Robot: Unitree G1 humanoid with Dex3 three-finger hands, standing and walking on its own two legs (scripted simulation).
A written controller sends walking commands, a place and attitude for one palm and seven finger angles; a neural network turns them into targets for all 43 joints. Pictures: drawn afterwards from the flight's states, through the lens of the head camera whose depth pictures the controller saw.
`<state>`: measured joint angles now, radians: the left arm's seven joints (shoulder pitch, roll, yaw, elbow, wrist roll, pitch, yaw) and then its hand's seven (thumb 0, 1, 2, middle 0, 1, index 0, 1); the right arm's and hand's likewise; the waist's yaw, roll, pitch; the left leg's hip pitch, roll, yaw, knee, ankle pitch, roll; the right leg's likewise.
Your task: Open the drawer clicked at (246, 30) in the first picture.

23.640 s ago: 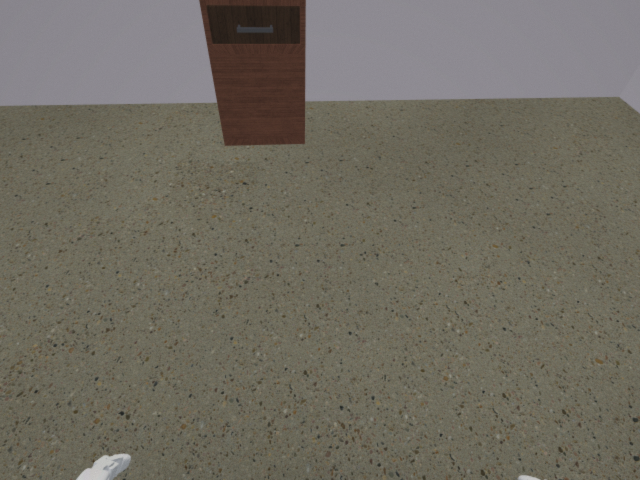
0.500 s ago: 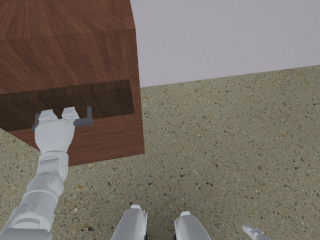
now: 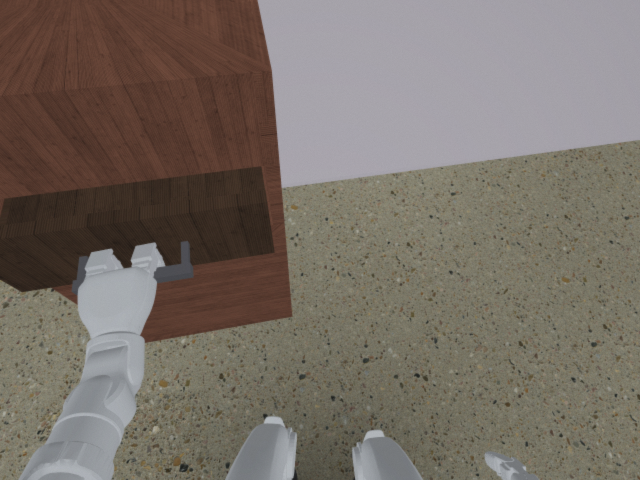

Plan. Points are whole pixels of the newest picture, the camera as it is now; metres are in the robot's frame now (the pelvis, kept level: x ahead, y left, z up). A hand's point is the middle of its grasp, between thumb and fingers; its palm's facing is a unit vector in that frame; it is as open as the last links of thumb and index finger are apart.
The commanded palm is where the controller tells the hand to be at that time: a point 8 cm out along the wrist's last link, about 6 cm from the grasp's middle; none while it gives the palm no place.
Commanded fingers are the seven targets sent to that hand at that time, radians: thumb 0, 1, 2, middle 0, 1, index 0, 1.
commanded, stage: pull the drawer open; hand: left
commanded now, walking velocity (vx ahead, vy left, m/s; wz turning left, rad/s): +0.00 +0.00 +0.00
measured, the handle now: (135, 267) +0.39 +0.28 -0.05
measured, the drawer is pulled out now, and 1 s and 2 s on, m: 0.06 0.16 0.23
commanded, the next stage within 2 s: none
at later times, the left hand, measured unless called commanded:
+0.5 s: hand (136, 349) +0.28 +0.26 -0.08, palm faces -0.03 -0.05 -1.00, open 5.2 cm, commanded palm +0.25 +0.25 -0.02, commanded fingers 0.00 0.90 0.90 -0.40 -1.35 -0.40 -1.35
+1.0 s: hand (134, 385) +0.24 +0.25 -0.07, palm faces -0.03 -0.06 -1.00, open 5.2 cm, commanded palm +0.21 +0.24 -0.02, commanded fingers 0.00 0.90 0.90 -0.40 -1.35 -0.40 -1.35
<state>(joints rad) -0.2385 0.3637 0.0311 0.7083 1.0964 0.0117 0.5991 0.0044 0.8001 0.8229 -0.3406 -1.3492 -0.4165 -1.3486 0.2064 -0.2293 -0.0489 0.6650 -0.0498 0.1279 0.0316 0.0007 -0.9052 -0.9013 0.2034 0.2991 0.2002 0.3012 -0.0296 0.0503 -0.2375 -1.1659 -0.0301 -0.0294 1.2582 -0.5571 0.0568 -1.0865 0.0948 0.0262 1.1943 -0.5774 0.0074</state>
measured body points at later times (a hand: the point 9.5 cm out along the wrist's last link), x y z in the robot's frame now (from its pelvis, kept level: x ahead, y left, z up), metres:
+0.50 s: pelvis -0.01 -0.01 +0.00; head +0.09 +0.00 +0.44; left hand +0.28 +0.26 -0.02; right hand +0.15 -0.26 -0.13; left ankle +0.01 +0.08 -0.63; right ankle -0.01 -0.13 -0.63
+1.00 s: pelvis -0.01 -0.02 +0.00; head +0.08 -0.01 +0.44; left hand +0.23 +0.25 -0.02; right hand +0.18 -0.25 -0.12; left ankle +0.01 +0.08 -0.63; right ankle -0.01 -0.13 -0.63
